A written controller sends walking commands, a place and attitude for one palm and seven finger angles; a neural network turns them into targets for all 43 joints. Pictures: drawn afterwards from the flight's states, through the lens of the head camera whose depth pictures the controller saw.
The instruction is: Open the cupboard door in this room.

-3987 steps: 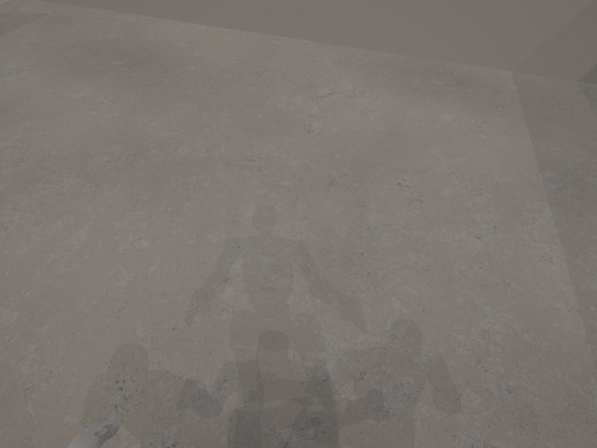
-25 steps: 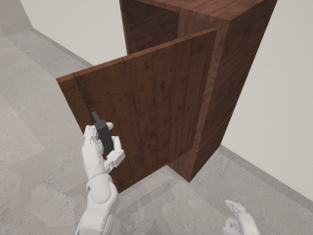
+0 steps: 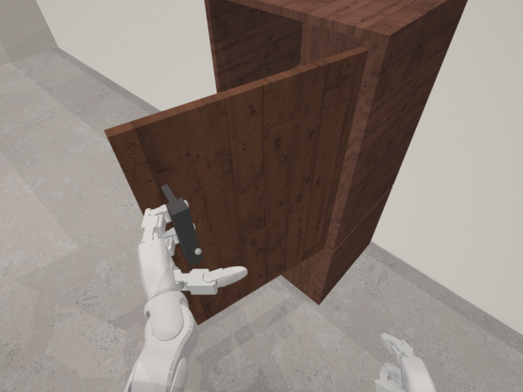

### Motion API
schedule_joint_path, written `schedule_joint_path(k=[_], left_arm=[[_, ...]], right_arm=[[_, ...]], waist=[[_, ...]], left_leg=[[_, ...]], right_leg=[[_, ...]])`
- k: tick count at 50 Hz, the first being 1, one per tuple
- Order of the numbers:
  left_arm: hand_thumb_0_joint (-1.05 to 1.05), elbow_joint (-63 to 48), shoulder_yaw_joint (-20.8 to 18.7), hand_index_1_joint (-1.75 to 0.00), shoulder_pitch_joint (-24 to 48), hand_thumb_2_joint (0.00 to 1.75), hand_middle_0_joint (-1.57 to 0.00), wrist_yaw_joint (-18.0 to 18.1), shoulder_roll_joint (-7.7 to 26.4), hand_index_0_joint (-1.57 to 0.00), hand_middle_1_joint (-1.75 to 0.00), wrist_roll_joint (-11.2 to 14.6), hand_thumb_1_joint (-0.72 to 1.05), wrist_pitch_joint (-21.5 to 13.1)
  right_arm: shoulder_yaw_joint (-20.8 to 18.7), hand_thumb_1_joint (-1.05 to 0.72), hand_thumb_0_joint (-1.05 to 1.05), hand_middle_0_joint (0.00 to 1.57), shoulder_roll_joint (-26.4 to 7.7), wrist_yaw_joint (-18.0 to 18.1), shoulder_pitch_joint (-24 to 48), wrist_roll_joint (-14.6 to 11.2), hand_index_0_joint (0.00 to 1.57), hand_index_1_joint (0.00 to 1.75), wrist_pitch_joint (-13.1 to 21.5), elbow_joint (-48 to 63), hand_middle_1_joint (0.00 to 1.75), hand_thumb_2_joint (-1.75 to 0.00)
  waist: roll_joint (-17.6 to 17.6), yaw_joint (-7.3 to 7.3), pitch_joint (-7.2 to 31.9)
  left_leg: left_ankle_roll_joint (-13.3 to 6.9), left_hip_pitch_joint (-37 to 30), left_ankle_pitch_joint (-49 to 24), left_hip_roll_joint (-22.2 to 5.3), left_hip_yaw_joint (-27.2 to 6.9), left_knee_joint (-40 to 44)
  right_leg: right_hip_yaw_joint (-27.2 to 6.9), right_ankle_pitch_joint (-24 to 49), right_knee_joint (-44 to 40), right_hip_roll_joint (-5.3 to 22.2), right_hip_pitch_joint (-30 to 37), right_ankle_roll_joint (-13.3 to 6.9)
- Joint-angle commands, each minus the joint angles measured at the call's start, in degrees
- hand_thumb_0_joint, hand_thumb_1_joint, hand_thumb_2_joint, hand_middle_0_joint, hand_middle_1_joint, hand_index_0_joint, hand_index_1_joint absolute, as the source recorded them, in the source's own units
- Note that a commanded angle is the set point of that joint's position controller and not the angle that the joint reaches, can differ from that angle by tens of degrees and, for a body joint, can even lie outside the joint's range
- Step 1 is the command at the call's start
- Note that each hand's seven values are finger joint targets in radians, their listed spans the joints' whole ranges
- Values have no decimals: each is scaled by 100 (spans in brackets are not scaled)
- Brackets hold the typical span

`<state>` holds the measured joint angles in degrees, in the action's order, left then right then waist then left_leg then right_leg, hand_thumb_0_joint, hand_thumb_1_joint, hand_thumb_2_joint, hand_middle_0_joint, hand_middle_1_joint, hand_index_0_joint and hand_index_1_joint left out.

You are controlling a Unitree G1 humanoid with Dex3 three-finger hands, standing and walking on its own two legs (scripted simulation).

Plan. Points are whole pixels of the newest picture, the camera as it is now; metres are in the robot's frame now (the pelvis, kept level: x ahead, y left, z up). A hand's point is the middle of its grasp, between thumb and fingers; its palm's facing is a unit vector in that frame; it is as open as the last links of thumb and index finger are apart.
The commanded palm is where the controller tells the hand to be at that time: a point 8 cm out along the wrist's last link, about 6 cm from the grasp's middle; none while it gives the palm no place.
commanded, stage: open thumb and fingers to let go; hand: left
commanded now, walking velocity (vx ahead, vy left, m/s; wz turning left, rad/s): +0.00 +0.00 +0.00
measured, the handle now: (180, 225) +0.34 +0.15 +0.09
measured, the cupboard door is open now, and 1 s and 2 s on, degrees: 76 77 77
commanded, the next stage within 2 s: slide the hand sideways off the handle in 0.24 s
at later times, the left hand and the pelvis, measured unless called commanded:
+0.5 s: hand (194, 269) +0.27 +0.12 +0.08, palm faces +0.06 -0.99 -0.11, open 16.2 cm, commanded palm +0.25 +0.15 +0.08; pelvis -0.01 +0.03 -0.01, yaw +0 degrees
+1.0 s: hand (175, 291) +0.24 +0.14 +0.08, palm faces -0.01 -1.00 -0.04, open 16.4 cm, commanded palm +0.21 +0.19 +0.08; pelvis -0.01 +0.02 -0.01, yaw -1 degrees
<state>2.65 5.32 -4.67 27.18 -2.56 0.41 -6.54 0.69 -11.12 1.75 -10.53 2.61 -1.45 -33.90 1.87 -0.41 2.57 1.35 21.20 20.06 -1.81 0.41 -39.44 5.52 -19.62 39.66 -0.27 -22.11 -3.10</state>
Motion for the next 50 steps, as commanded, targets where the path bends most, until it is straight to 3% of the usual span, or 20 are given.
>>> schedule_joint_path(k=[1,10,11,15,17,18,19,20,22,24,26,28,30,32,34,36,38,43,48,50], left_arm=[[0,-1255,161,-80,1368,30,-23,-1,-47,-23,-80,-181,-50,-343],[0,-1520,661,-35,1387,30,-16,174,-485,-16,-35,-409,-50,-109],[0,-1425,660,-30,1403,30,-15,236,-473,-15,-30,-468,-50,-61],[0,-1412,715,-30,1378,30,-15,437,-557,-15,-30,-593,-50,94],[0,-1445,746,-30,1615,30,-15,473,-571,-15,-30,-604,-50,132],[0,-1184,1702,-30,1585,30,-15,-640,-143,-15,-30,-1013,-50,-135],[0,-1612,1075,-30,1812,30,-15,-1237,421,-15,-30,-793,-50,-406],[0,-1651,986,-30,1856,30,-15,-1593,668,-15,-30,-733,-50,-556],[0,-1774,1256,-30,1701,30,-15,-2211,441,-15,-30,-516,-50,-739],[0,-1613,1401,-30,1651,30,-15,-2915,362,-15,-30,-26,-50,-732],[0,-1657,934,-30,1592,30,-15,-3194,495,-15,-30,566,-50,-604],[0,-1567,687,-30,1516,30,-15,-3137,490,-15,-30,831,-50,-455],[0,-1549,435,-30,1228,30,-15,-2918,545,-15,-30,861,-50,-367],[0,-1541,368,-30,1110,30,-15,-2716,565,-15,-30,756,-50,-336],[0,-1633,202,-30,871,30,-15,-2546,771,-15,-30,580,-50,-357],[0,-1754,187,-30,949,30,-15,-2481,868,-15,-30,414,-50,-406],[0,-1734,11,-30,604,30,-15,-2474,1078,-15,-30,364,-50,-417],[0,-2148,-333,-30,139,30,-15,-2611,1284,-15,-30,547,-50,-501],[0,-2326,-473,-30,-203,30,-15,-2779,1378,-15,-30,730,-50,-606],[0,-2429,-594,-30,-360,30,-15,-2890,1472,-15,-30,803,-50,-644]], right_arm=[[-140,-90,0,20,-479,44,642,7,20,30,286,901,30,-90],[-150,-90,0,20,-465,-40,626,12,20,30,195,1016,30,-90],[-148,-90,0,20,-460,-49,617,8,20,30,175,989,30,-90],[-142,-90,0,20,-435,-74,663,18,20,30,104,1031,30,-90],[-133,-90,0,20,-433,-62,704,16,20,30,86,1005,30,-90],[-104,-90,0,20,-616,-89,325,7,20,30,87,775,30,-90],[-165,-90,0,20,-605,-25,262,-52,20,30,116,955,30,-90],[-135,-90,0,20,-610,41,277,-68,20,30,126,970,30,-90],[-91,-90,0,20,-560,64,288,-146,20,30,250,1072,30,-90],[-32,-90,0,20,-607,82,305,-272,20,30,401,1138,30,-90],[10,-90,0,20,-630,154,429,-377,20,30,522,1246,30,-90],[45,-90,0,20,-646,185,535,-435,20,30,647,1287,30,-90],[21,-90,0,20,-660,158,491,-430,20,30,752,1292,30,-90],[19,-90,0,20,-668,102,445,-413,20,30,806,1292,30,-90],[0,-90,0,20,-674,45,409,-382,20,30,824,1326,30,-90],[-6,-90,0,20,-673,2,381,-369,20,30,825,1327,30,-90],[-10,-90,0,20,-694,-27,351,-358,20,30,821,1358,30,-90],[-4,-90,0,20,-660,-30,388,-369,20,30,834,1430,30,-90],[-10,-90,0,20,-688,15,360,-384,20,30,922,1425,30,-90],[-30,-90,0,20,-708,38,307,-379,20,30,987,1416,30,-90]], waist=[[-479,18,950],[-308,11,1138],[-419,29,1049],[-470,-32,1087],[-458,14,1059],[-822,488,651],[-518,263,1126],[-320,192,1283],[-81,210,1293],[-23,323,1051],[-145,203,948],[-212,134,754],[-383,62,774],[-580,54,693],[-536,-45,812],[-374,-7,790],[-320,-88,745],[-120,-146,845],[-259,-18,579],[-243,-22,684]], left_leg=[[-249,-211,-800,227,30,381],[-182,-314,-1125,128,-101,400],[-177,-284,-1129,117,-127,389],[-162,-211,-1069,113,-137,385],[-161,-214,-995,108,-145,369],[-237,-273,-1019,101,-178,322],[-261,-296,-1001,118,-137,310],[-283,-350,-1060,148,-116,295],[-267,-411,-1082,149,-151,296],[-262,-383,-817,140,-234,315],[-238,-228,-359,165,-296,410],[-203,-109,17,185,-337,523],[-189,-70,45,171,-344,554],[-192,14,149,168,-325,586],[-196,13,0,156,-290,593],[-195,11,-67,155,-236,558],[-204,104,-50,150,-218,551],[-202,107,-200,161,-91,474],[-237,238,-134,180,-48,351],[-246,255,-213,194,-40,274]], right_leg=[[-456,895,-861,209,420,211],[-174,1080,-480,104,281,112],[-165,1065,-474,94,234,102],[-144,927,-439,79,240,85],[-160,829,-462,82,178,85],[-308,1109,-403,109,-139,134],[-322,1219,-322,133,29,109],[-372,1347,-273,140,162,78],[-320,1331,-227,141,133,68],[-270,1053,-270,93,-36,81],[-209,585,-397,44,-3,94],[-145,191,-463,34,-69,110],[-104,141,-435,35,-104,143],[-111,13,-444,43,-155,170],[-141,103,-382,58,-53,152],[-183,152,-349,61,-96,140],[-216,121,-363,58,-38,126],[-264,265,-410,26,151,118],[-340,218,-531,18,55,179],[-386,351,-502,25,82,199]])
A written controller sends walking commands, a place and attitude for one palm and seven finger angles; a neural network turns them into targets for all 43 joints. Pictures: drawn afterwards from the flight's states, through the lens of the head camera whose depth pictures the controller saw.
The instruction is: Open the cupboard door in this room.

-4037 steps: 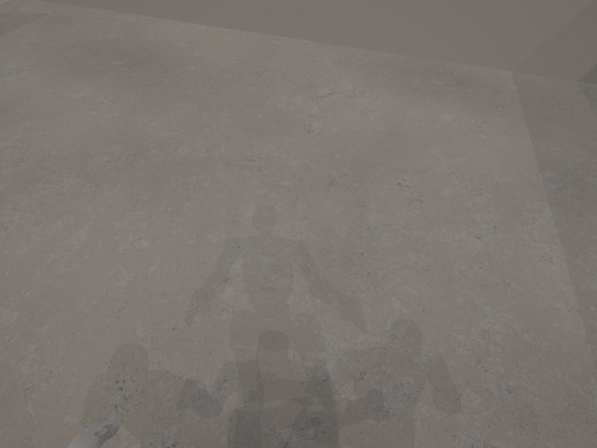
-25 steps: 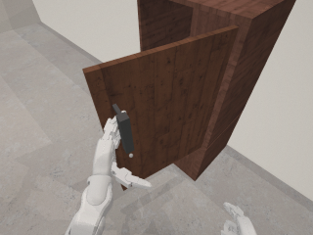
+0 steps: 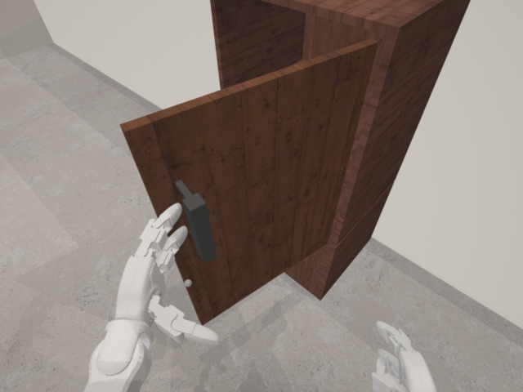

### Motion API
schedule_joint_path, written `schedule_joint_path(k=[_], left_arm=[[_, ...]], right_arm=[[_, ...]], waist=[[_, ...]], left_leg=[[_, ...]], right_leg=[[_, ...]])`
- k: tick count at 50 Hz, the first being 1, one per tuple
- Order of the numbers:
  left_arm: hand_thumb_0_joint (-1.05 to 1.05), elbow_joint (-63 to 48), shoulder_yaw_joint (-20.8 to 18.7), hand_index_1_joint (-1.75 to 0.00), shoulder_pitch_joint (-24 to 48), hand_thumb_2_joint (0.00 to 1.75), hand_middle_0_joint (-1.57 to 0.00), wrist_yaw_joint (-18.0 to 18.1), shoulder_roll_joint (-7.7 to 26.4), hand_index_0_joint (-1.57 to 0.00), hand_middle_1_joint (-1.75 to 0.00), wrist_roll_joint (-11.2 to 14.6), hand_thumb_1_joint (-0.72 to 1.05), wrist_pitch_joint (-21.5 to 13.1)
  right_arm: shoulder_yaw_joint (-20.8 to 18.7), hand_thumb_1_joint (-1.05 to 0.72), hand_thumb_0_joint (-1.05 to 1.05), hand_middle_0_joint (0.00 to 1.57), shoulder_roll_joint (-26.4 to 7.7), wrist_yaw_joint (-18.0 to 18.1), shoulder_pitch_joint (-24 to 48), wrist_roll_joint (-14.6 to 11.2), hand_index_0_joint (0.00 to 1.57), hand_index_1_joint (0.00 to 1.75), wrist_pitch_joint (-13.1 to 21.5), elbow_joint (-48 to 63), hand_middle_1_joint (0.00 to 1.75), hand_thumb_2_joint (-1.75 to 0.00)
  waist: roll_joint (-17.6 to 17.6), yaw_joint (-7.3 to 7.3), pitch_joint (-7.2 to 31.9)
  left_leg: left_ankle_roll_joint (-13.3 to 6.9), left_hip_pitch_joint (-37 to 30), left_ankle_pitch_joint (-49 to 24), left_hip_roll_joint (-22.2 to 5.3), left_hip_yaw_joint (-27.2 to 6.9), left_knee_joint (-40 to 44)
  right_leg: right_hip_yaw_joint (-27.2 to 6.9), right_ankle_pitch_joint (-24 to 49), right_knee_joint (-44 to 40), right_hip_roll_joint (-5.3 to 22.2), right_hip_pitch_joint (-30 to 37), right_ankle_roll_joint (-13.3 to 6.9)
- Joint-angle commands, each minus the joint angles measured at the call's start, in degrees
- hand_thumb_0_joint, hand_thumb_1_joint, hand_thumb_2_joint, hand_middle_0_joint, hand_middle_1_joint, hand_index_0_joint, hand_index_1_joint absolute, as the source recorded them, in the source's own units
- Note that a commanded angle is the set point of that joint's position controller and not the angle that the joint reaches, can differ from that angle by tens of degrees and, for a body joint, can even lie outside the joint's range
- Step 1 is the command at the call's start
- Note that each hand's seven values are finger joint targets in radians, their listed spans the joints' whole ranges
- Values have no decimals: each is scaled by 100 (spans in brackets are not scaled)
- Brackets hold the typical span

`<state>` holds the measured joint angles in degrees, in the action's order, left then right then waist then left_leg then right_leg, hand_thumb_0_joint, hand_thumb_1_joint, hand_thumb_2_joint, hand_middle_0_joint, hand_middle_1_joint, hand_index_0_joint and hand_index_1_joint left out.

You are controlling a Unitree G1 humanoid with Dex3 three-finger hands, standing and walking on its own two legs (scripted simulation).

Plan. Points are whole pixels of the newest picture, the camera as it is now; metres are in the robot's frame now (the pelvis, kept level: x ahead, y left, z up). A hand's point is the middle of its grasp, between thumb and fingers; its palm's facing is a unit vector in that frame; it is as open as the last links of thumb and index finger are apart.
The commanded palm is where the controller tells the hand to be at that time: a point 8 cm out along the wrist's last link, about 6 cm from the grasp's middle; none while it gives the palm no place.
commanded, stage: slide the hand sideways off the handle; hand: left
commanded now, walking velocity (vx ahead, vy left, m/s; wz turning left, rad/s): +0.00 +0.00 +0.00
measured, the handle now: (194, 221) +0.34 +0.13 +0.09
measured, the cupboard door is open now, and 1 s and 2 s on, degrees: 77 77 77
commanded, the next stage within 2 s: draw the hand back to the body in 0.54 s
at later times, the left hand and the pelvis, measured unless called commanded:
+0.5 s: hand (140, 307) +0.21 +0.18 +0.08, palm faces +0.04 -1.00 -0.07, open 16.4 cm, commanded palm +0.18 +0.23 +0.09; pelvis +0.02 -0.01 -0.01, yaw +1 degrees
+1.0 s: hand (105, 306) +0.20 +0.21 +0.11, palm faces +0.04 -1.00 -0.07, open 16.4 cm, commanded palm +0.17 +0.26 +0.12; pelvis +0.01 +0.02 -0.01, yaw +1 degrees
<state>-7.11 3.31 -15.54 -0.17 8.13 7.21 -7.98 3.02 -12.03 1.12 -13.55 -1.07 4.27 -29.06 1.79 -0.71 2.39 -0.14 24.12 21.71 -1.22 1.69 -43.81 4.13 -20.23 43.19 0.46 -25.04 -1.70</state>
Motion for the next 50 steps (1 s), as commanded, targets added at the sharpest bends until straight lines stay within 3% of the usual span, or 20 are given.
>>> schedule_joint_path(k=[1,2,13,14,16,20,25,27,31,33,34,38,42,43,50], left_arm=[[0,-1473,-431,-30,734,30,-15,-226,451,-15,-30,151,-50,-526],[0,-1550,-501,-30,545,30,-15,-304,486,-15,-30,185,-50,-550],[0,-1757,-1277,-30,-540,30,-15,-833,1027,-15,-30,578,-50,-713],[0,-1840,-1181,-30,-476,30,-15,-900,934,-15,-30,616,-50,-747],[0,-1890,-1311,-30,-625,30,-15,-1019,988,-15,-30,727,-50,-820],[0,-1760,-1652,-30,-900,30,-15,-1245,1227,-15,-30,894,-50,-864],[0,-1787,-1808,-30,-1123,30,-15,-1493,1282,-15,-30,1053,-50,-876],[0,-1888,-1667,-30,-991,30,-15,-1575,1192,-15,-30,1116,-50,-873],[0,-2024,-1432,-30,-902,30,-15,-1590,1048,-15,-30,1110,-50,-926],[0,-2041,-1631,-30,-950,30,-15,-1495,1278,-15,-30,1054,-50,-897],[0,-2179,-1534,-30,-1012,30,-15,-1469,1178,-15,-30,1036,-50,-881],[0,-2327,-1822,-30,-1092,30,-15,-1263,1438,-15,-30,942,-50,-652],[0,-2397,-1716,-30,-988,30,-15,-1229,1250,-15,-30,992,-50,-390],[0,-2276,-1780,-30,-1030,30,-15,-1227,1289,-15,-30,1013,-50,-301],[0,-2745,-1698,-30,-752,30,-15,-1314,1354,-15,-30,1009,-50,-27]], right_arm=[[-270,-90,0,20,-626,111,568,-13,20,30,436,906,30,-90],[-291,-90,0,20,-637,120,560,-19,20,30,462,915,30,-90],[-362,-90,0,20,-712,219,404,-47,20,30,648,911,30,-90],[-352,-90,0,20,-711,223,404,-55,20,30,666,930,30,-90],[-372,-90,0,20,-721,233,375,-67,20,30,714,917,30,-90],[-398,-90,0,20,-752,265,360,-90,20,30,742,884,30,-90],[-429,-90,0,20,-762,292,373,-125,20,30,792,899,30,-90],[-415,-90,0,20,-768,304,362,-124,20,30,845,932,30,-90],[-398,-90,0,20,-788,306,358,-128,20,30,964,936,30,-90],[-419,-90,0,20,-796,291,361,-132,20,30,991,902,30,-90],[-412,-90,0,20,-782,290,381,-135,20,30,999,959,30,-90],[-388,-90,0,20,-739,291,440,-144,20,30,970,976,30,-90],[-321,-90,0,20,-730,316,450,-180,20,30,924,1028,30,-90],[-317,-90,0,20,-733,322,505,-182,20,30,932,998,30,-90],[-234,-90,0,20,-787,353,517,-206,20,30,1080,998,30,-90]], waist=[[-360,60,721],[-218,6,828],[-274,-39,876],[-229,13,865],[-122,-21,947],[-279,-19,934],[-164,-34,962],[-125,19,939],[87,35,955],[15,-12,1031],[76,-28,1090],[118,-129,1052],[138,-81,801],[-15,-91,700],[324,-71,604]], left_leg=[[-103,-34,-424,142,-173,682],[-96,-31,-506,159,-150,636],[-94,285,-876,209,-146,275],[-96,288,-867,225,-148,246],[-80,275,-958,220,-168,201],[-69,469,-957,227,-199,77],[-74,438,-1118,228,-230,33],[-77,426,-1084,226,-246,4],[-81,300,-1037,217,-306,43],[-79,304,-1029,187,-333,56],[-82,234,-1033,197,-334,102],[-72,224,-973,160,-359,261],[-47,155,-748,132,-390,437],[-64,202,-705,118,-393,447],[-53,-82,-591,92,-481,717]], right_leg=[[-246,486,-857,-43,378,72],[-273,589,-820,-39,434,68],[-440,1136,-696,16,560,124],[-443,1156,-681,27,494,137],[-445,1319,-616,20,521,131],[-542,1406,-606,64,552,176],[-443,1625,-497,30,476,162],[-389,1525,-474,7,354,163],[-215,1252,-370,-59,142,100],[-197,1142,-351,-78,182,78],[-160,1152,-330,-75,183,78],[-60,1003,-335,-98,270,53],[23,753,-450,-116,180,72],[8,693,-521,-121,223,72],[67,510,-681,-131,239,65]])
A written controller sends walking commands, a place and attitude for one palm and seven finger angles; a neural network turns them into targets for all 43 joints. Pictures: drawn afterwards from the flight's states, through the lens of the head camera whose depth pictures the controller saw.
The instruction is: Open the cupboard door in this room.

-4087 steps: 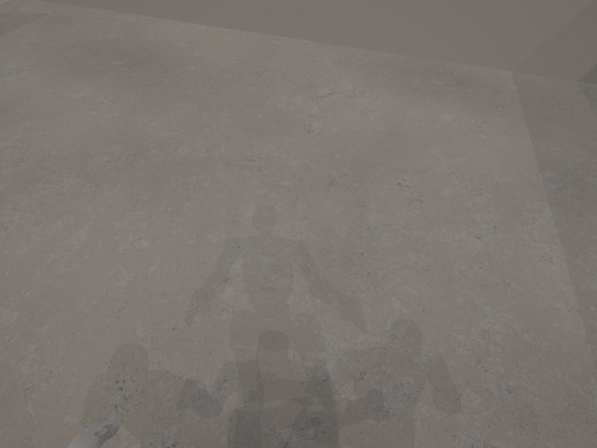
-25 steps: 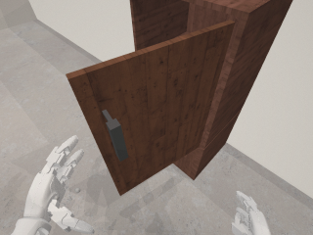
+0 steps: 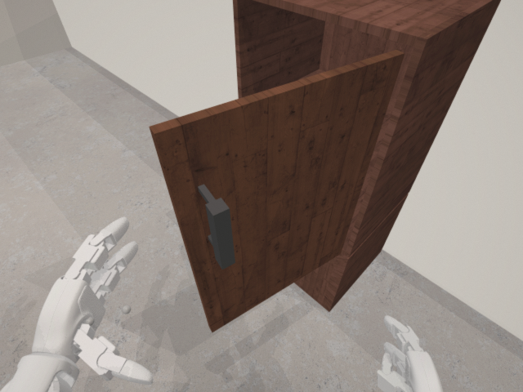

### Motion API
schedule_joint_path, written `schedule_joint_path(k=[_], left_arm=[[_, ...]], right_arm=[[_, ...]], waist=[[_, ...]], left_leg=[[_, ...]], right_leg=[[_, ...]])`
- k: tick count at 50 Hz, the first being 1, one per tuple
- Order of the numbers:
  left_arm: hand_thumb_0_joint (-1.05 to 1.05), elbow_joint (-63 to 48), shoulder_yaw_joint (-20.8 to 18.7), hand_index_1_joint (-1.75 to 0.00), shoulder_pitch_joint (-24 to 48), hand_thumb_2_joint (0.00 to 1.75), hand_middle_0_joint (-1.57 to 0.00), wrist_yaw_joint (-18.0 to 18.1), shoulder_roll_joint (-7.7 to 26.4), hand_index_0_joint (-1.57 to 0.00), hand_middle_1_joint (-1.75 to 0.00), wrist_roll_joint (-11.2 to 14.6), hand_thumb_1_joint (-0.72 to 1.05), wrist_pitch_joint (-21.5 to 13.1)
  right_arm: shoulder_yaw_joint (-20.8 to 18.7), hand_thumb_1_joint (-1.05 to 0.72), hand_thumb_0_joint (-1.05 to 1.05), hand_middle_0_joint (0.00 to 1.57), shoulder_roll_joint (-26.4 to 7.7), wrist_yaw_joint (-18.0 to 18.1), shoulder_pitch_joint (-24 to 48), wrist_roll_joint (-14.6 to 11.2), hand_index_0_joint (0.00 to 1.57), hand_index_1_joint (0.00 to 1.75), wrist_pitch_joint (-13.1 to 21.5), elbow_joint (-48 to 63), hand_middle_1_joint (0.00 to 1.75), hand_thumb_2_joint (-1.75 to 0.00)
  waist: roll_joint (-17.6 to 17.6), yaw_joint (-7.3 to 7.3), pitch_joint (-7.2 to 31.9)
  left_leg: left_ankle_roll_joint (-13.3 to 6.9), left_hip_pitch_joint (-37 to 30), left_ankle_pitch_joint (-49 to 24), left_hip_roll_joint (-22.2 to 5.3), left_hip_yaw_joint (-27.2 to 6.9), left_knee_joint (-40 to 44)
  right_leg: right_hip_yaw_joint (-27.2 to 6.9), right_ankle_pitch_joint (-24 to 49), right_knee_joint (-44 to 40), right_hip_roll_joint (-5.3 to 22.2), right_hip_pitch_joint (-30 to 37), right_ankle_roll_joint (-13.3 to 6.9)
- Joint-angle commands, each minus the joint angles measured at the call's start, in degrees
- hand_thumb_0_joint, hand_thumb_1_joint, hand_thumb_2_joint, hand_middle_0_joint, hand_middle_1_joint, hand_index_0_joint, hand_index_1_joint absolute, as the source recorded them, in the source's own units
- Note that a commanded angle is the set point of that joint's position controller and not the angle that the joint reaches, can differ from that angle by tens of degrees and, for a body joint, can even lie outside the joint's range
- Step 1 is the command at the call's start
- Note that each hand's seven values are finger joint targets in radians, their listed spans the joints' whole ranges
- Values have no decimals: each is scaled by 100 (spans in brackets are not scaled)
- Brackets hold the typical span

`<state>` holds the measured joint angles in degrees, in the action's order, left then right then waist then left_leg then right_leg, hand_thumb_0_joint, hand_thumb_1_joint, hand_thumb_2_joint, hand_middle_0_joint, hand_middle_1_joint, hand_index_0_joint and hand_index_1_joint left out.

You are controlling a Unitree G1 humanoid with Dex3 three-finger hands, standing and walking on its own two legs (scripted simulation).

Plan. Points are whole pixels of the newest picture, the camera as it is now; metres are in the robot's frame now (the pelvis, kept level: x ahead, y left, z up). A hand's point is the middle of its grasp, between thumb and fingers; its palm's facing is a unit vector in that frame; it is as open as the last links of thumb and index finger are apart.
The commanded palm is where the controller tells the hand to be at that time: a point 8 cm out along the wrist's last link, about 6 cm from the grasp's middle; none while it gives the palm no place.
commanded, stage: draw the hand back to the body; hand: left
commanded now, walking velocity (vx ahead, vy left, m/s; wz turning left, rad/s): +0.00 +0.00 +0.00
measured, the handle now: (215, 226) +0.33 +0.11 +0.10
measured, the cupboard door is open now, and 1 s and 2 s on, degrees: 77 77 77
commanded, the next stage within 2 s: step back with the hand held close in 1.22 s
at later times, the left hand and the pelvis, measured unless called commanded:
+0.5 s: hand (77, 283) +0.20 +0.23 +0.15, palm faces +0.36 -0.86 -0.35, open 13.3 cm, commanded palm +0.16 +0.28 +0.17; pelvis +0.01 +0.00 +0.03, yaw -1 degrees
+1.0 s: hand (62, 246) +0.22 +0.25 +0.19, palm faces +0.45 -0.80 -0.39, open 7.9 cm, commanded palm +0.18 +0.28 +0.20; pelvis +0.03 -0.01 +0.04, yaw -2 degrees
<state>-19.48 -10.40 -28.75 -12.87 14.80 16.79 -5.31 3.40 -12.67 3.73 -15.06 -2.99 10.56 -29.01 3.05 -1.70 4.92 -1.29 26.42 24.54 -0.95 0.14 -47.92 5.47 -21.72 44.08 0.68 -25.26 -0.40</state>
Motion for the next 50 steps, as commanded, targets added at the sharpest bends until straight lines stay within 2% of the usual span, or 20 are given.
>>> schedule_joint_path(k=[1,2,3,7,8,9,10,11,12,14,18,23,24,31,36,38,40,42,45,50], left_arm=[[0,-1478,-396,-30,598,30,-15,-29,742,-15,-30,44,-50,-267],[0,-1536,-420,-30,604,30,-15,-30,738,-15,-30,59,-50,-253],[0,-1477,-594,-30,548,32,-15,3,892,-15,-30,65,-47,-228],[0,-1505,-741,-30,490,37,-16,-38,894,-16,-30,120,-32,-90],[0,-1874,-1008,-30,701,39,-16,910,1711,-16,-30,-784,-29,-118],[0,-1828,-661,-30,439,40,-16,1297,1092,-16,-30,-871,-26,-58],[0,-1599,-511,-30,119,42,-16,1474,839,-16,-30,-930,-22,6],[0,-1665,-406,-30,82,43,-16,1606,762,-16,-30,-1045,-18,18],[0,-1800,-398,-30,165,45,-16,1711,819,-16,-30,-1121,-15,9],[0,-1888,-449,-30,161,48,-16,1885,923,-16,-30,-1229,-8,-43],[0,-1915,-566,-30,409,54,-17,2104,1127,-17,-30,-1397,6,-133],[0,-1726,-832,-30,438,62,-18,2212,1236,-18,-30,-1443,23,-194],[0,-1718,-810,-30,427,63,-18,2206,1167,-18,-30,-1432,27,-201],[0,-1517,-1162,-30,407,74,-19,2166,1287,-19,-30,-1377,51,-239],[0,-1549,-1379,-30,525,81,-19,2151,1406,-19,-30,-1352,69,-270],[0,-1661,-1501,-30,656,84,-19,2162,1544,-19,-30,-1369,76,-285],[0,-1674,-1548,-30,677,87,-20,2168,1543,-20,-30,-1353,83,-297],[0,-1618,-1624,-30,702,90,-20,2166,1575,-20,-30,-1332,90,-301],[0,-1261,-1410,-30,556,90,-20,2103,1316,-20,-30,-1298,90,-247],[0,-1271,-1413,-30,687,90,-20,2084,1372,-20,-30,-1311,90,-269]], right_arm=[[-277,-90,0,20,-716,100,633,-18,20,30,470,961,30,-90],[-269,-90,0,20,-716,102,656,-15,20,30,498,948,30,-90],[-280,-90,0,20,-733,105,679,-5,20,30,522,904,30,-90],[-260,-90,0,20,-711,104,702,-32,20,30,562,860,30,-90],[-310,-90,0,20,-641,230,738,83,20,30,475,893,30,-90],[-269,-90,0,20,-556,268,766,147,20,30,443,890,30,-90],[-265,-90,0,20,-548,261,715,151,20,30,402,844,30,-90],[-253,-90,0,20,-568,238,701,160,20,30,338,803,30,-90],[-264,-90,0,20,-587,228,725,167,20,30,297,775,30,-90],[-278,-90,0,20,-615,213,764,204,20,30,268,704,30,-90],[-313,-90,0,20,-662,223,828,243,20,30,260,568,30,-90],[-329,-90,0,20,-644,209,914,262,20,30,215,399,30,-90],[-332,-90,0,20,-620,204,927,263,20,30,202,394,30,-90],[-390,-90,0,20,-620,130,1013,277,20,30,61,275,30,-90],[-422,-90,0,20,-609,98,1045,284,20,30,-3,227,30,-90],[-428,-90,0,20,-623,89,1086,285,20,30,-5,200,30,-90],[-429,-90,0,20,-603,76,1059,290,20,30,-8,189,30,-90],[-445,-90,0,20,-594,70,1070,288,20,30,-22,176,30,-90],[-466,-90,0,20,-612,50,1085,267,20,30,-106,166,30,-90],[-493,-90,0,20,-621,48,1118,269,20,30,-168,172,30,-90]], waist=[[79,46,311],[148,13,310],[24,-21,350],[157,-70,289],[38,-279,65],[-20,-137,-232],[-78,-111,-364],[46,-109,-387],[224,-105,-281],[266,-109,-145],[116,-103,-165],[70,-160,-203],[67,-147,-228],[-40,-205,-225],[60,-219,-113],[291,-245,-52],[314,-236,-28],[117,-234,-57],[-180,-197,-271],[-86,-202,-219]], left_leg=[[66,-342,-844,52,-346,1158],[73,-394,-894,55,-354,1201],[66,-386,-935,53,-356,1207],[104,-494,-980,55,-333,1353],[101,-350,-606,-8,-233,1632],[112,-364,-466,26,-198,1721],[131,-377,-410,9,-211,1756],[120,-481,-560,-18,-209,1814],[113,-649,-685,-34,-183,1870],[105,-838,-872,-47,-155,1988],[87,-1104,-964,-80,-161,2229],[96,-1340,-1321,-88,-143,2461],[91,-1401,-1453,-79,-96,2484],[79,-1669,-2048,-87,23,2570],[67,-1866,-2396,-73,92,2563],[75,-1938,-2553,-69,96,2555],[84,-1999,-2675,-68,108,2560],[71,-2040,-2707,-71,128,2561],[40,-2010,-2588,-86,146,2600],[12,-2073,-2423,-70,185,2638]], right_leg=[[-46,633,-802,-163,239,-55],[-45,677,-827,-167,286,-66],[-57,708,-866,-168,391,-73],[-10,751,-957,-167,482,-65],[-363,471,-1330,-96,764,-140],[-362,343,-1472,-53,740,-139],[-323,256,-1496,-35,714,-132],[-295,388,-1494,-37,813,-133],[-314,519,-1521,-25,905,-131],[-330,679,-1615,-12,1138,-130],[-325,734,-1801,-20,1340,-120],[-310,972,-1964,-18,1659,-132],[-320,1107,-1983,-12,1697,-119],[-361,1651,-2155,-19,1993,-97],[-402,2010,-2232,-14,2131,-82],[-417,2107,-2254,-12,2198,-96],[-400,2197,-2248,-4,2200,-77],[-396,2264,-2277,-17,2185,-63],[-410,2217,-2359,-25,2107,-37],[-448,2141,-2428,-17,2125,-22]])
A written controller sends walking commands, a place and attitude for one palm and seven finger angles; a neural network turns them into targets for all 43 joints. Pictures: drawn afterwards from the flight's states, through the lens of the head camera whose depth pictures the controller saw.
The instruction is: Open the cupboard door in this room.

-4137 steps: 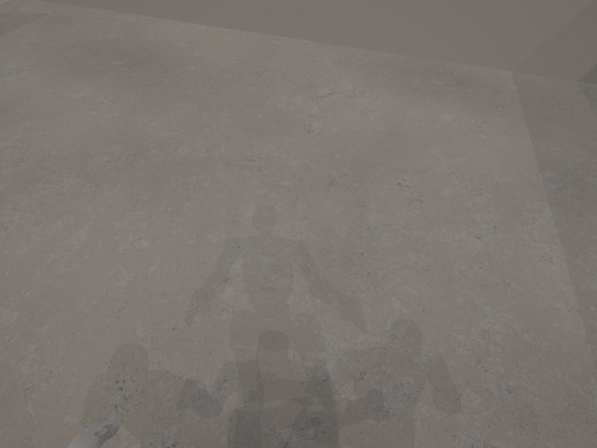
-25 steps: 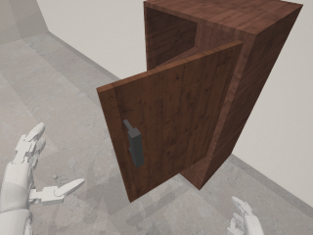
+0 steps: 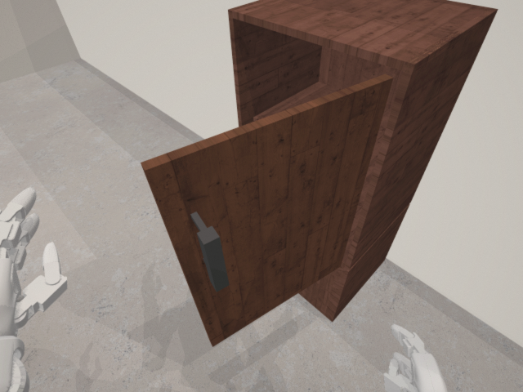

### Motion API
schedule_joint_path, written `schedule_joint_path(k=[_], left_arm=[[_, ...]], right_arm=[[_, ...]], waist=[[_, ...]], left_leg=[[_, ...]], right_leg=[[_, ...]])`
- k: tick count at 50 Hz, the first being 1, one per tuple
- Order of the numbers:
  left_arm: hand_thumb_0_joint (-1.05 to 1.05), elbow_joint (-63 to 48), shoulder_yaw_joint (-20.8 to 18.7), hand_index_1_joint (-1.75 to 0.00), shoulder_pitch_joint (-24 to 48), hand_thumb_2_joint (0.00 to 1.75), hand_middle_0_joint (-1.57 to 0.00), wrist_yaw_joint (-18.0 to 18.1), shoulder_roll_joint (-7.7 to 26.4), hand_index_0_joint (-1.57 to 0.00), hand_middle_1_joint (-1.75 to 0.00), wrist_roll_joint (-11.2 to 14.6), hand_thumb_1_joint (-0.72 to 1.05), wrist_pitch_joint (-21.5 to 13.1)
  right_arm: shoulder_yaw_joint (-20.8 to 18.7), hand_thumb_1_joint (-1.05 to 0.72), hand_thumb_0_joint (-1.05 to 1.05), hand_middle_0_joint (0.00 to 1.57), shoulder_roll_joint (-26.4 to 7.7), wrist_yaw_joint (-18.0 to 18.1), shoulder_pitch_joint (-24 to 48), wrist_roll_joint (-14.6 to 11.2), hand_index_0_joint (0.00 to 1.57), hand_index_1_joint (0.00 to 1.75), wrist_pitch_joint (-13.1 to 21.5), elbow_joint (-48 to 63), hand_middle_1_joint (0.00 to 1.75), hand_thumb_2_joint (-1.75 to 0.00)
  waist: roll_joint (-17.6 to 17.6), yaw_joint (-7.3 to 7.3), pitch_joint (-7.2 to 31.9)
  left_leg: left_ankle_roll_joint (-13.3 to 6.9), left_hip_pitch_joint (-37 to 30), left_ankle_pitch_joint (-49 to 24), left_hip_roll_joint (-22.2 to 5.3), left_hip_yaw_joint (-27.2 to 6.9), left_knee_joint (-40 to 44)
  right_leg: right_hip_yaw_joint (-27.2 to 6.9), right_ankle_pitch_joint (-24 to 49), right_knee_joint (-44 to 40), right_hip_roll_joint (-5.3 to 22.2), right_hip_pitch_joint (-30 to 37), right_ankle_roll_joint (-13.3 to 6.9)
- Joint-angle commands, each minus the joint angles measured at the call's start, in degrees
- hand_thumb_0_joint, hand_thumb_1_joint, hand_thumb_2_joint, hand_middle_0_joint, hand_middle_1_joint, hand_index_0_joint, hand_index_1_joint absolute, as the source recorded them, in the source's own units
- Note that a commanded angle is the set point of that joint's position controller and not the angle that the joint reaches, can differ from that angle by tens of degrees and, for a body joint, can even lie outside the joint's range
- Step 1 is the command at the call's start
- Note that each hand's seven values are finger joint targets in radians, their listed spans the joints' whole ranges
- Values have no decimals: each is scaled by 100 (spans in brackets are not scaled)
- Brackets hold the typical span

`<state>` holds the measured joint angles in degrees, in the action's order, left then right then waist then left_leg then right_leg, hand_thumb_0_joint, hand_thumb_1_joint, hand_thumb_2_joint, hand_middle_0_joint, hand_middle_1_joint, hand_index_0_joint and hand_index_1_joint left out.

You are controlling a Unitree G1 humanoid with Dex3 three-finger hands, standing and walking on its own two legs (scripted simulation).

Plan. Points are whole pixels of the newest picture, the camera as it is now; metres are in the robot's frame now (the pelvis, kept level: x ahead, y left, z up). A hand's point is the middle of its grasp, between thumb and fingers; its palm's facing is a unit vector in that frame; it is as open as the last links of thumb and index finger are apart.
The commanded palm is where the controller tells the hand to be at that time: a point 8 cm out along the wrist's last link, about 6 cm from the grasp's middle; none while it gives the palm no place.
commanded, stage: draw the hand back to the body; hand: left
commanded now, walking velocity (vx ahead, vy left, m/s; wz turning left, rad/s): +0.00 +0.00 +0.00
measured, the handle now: (208, 251) +0.30 +0.13 +0.06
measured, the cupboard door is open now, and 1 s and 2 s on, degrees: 77 77 77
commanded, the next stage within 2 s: step back with the hand held close in 0.22 s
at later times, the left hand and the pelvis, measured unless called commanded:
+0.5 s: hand (53, 279) +0.19 +0.27 +0.16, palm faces +0.45 -0.78 -0.44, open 7.5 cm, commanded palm +0.13 +0.30 +0.17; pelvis -0.02 +0.00 +0.00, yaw -1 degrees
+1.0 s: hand out of the picture +0.10 +0.29 +0.15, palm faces +0.47 -0.74 -0.48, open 7.4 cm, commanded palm +0.04 +0.32 +0.17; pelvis -0.11 +0.03 -0.03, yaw -1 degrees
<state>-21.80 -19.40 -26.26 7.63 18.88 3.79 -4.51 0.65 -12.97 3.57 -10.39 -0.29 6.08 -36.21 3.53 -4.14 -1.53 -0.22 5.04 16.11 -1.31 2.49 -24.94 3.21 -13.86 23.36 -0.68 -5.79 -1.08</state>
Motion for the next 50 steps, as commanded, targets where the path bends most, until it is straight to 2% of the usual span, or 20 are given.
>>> schedule_joint_path(k=[1,2,6,10,16,17,18,19,20,22,24,27,28,31,35,40,44,46,48,50], left_arm=[[0,-1141,-536,-30,518,90,-20,40,1019,-20,-30,-19,90,-364],[0,-1155,-611,-30,498,90,-20,53,1084,-20,-30,-18,90,-384],[0,-1431,-668,-30,499,90,-20,81,1168,-20,-30,-39,90,-432],[0,-1158,-646,-30,353,90,-20,67,1084,-20,-30,-17,90,-384],[0,-1023,-555,-30,483,90,-20,37,1011,-20,-30,-18,90,-410],[0,-1429,-707,-30,846,90,-20,60,1227,-20,-30,-8,90,-472],[0,-1570,-1569,-30,1799,90,-20,131,2105,-20,-30,-97,90,-770],[0,-1116,-1200,-30,985,90,-20,43,1575,-20,-30,-59,90,-815],[0,-859,-983,-30,363,90,-20,-7,1328,-20,-30,-68,90,-745],[0,-869,-732,-30,118,90,-20,-54,1103,-20,-30,-91,90,-688],[0,-969,-713,-30,-93,90,-20,-21,1088,-20,-30,-100,90,-719],[0,-1310,-881,-30,-286,90,-20,46,1275,-20,-30,-112,90,-711],[0,-1484,-1033,-30,-253,90,-20,85,1469,-20,-30,-124,90,-720],[0,-1880,-1232,-30,-371,90,-20,152,1614,-20,-30,-126,90,-754],[0,-2000,-1370,-30,-585,90,-20,219,1621,-20,-30,-137,90,-799],[0,-1910,-1325,-30,-673,90,-20,238,1391,-20,-30,-228,90,-885],[0,-1711,-1265,-30,-388,90,-20,249,1253,-20,-30,-326,90,-952],[0,-1581,-1249,-30,-150,90,-20,242,1223,-20,-30,-387,90,-989],[0,-1732,-1264,-30,138,90,-20,247,1333,-20,-30,-416,90,-1033],[0,-1722,-1172,-30,285,90,-20,264,1323,-20,-30,-396,90,-1053]], right_arm=[[-218,-90,0,20,-587,69,675,2,20,30,286,908,30,-90],[-216,-90,0,20,-572,75,672,16,20,30,304,898,30,-90],[-203,-90,0,20,-547,74,687,26,20,30,371,889,30,-90],[-199,-90,0,20,-530,75,686,21,20,30,352,851,30,-90],[-218,-90,0,20,-546,66,727,-3,20,30,326,840,30,-90],[-219,-90,0,20,-549,71,766,-9,20,30,353,876,30,-90],[-105,-90,0,20,-574,63,625,-81,20,30,247,1085,30,-90],[-194,-90,0,20,-569,86,612,-31,20,30,178,957,30,-90],[-230,-90,0,20,-603,80,644,-25,20,30,99,983,30,-90],[-269,-90,0,20,-659,45,600,-29,20,30,-43,1066,30,-90],[-292,-90,0,20,-687,56,598,-36,20,30,-119,1104,30,-90],[-347,-90,0,20,-712,75,579,-52,20,30,-247,1231,30,-90],[-354,-90,0,20,-718,102,623,-52,20,30,-279,1252,30,-90],[-369,-90,0,20,-665,135,599,-66,20,30,-321,1417,30,-90],[-377,-90,0,20,-661,156,560,-53,20,30,-317,1489,30,-90],[-399,-90,0,20,-736,138,450,-41,20,30,-172,1488,30,-90],[-408,-90,0,20,-778,156,358,-21,20,30,-34,1432,30,-90],[-426,-90,0,20,-811,155,310,-26,20,30,29,1387,30,-90],[-448,-90,0,20,-811,170,265,-16,20,30,72,1367,30,-90],[-421,-90,0,20,-728,146,189,-1,20,30,108,1303,30,-90]], waist=[[-20,30,492],[-118,22,541],[114,-4,739],[-70,10,497],[-52,36,297],[18,22,461],[280,259,-204],[-371,269,142],[-543,284,204],[-567,330,345],[-221,336,618],[-281,347,1010],[-125,331,1108],[-176,311,1258],[154,298,1127],[649,324,779],[376,386,332],[174,416,208],[-218,448,177],[-780,491,117]], left_leg=[[-102,39,-1555,-13,-33,323],[-105,41,-1522,-7,-45,330],[-87,-47,-1743,7,-48,299],[-92,36,-1714,7,-21,306],[-98,32,-1330,-10,-36,396],[-107,-18,-1291,7,-46,379],[-142,433,-729,-53,-150,298],[-172,386,-669,-85,-195,129],[-193,264,-759,-73,-136,28],[-155,302,-861,-100,-78,-30],[-135,308,-1190,-199,-96,73],[-122,376,-1741,-317,-117,86],[-118,416,-1938,-339,-160,93],[-118,628,-2061,-403,-223,108],[-182,1273,-1579,-522,-375,291],[-409,2648,54,-834,-620,749],[-571,3770,1772,-1020,-853,931],[-602,4079,2342,-958,-827,729],[-512,3746,2476,-640,-673,214],[-341,3011,2306,-253,-490,-600]], right_leg=[[-234,1349,-368,125,201,42],[-232,1341,-368,128,232,42],[-242,1557,-332,133,358,23],[-246,1603,-392,127,292,39],[-249,1110,-518,111,111,47],[-275,1070,-535,122,168,46],[-824,1246,-796,376,-409,-10],[-896,1407,-820,519,-385,1],[-981,1639,-840,576,-476,6],[-926,1739,-753,639,-488,35],[-806,2012,-511,618,-352,46],[-694,2573,-141,544,-115,95],[-651,2753,-9,559,-4,83],[-610,2756,293,459,79,114],[-589,2282,647,347,183,141],[-463,1352,1390,157,542,205],[-466,837,1732,99,742,237],[-633,511,1679,146,654,222],[-1017,-29,1106,324,41,108],[-1619,-1300,115,713,-1094,-92]])
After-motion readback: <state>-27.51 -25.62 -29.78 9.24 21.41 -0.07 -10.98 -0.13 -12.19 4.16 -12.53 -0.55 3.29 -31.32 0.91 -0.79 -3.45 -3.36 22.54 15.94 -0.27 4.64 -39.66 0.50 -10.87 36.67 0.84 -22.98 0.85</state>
